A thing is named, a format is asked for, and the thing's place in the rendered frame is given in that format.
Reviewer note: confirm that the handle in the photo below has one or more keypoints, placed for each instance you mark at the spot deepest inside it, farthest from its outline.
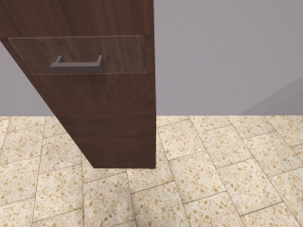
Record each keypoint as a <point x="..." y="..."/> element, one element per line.
<point x="61" y="67"/>

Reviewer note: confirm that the cabinet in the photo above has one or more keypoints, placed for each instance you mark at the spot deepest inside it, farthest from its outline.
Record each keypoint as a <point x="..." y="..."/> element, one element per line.
<point x="111" y="117"/>

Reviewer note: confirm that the drawer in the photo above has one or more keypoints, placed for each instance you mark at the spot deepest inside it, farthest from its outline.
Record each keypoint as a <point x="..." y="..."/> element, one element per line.
<point x="121" y="53"/>

